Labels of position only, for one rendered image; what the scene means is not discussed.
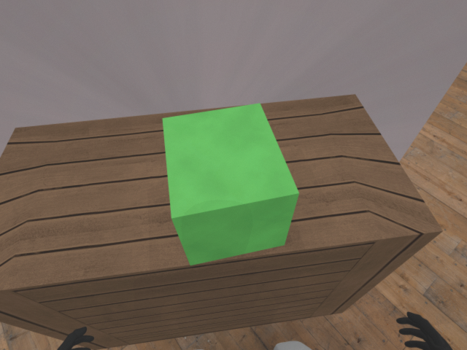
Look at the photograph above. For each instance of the carton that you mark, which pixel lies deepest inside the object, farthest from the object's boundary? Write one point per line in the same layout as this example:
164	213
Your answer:
230	189

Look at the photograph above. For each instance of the pedestal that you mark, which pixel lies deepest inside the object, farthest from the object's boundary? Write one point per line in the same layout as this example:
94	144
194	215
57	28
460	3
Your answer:
87	239

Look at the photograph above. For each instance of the robot right hand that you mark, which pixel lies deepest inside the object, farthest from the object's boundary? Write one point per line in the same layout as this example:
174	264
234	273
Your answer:
433	340

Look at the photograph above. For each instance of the robot left hand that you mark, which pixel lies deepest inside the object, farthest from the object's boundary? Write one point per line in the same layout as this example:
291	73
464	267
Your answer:
75	338

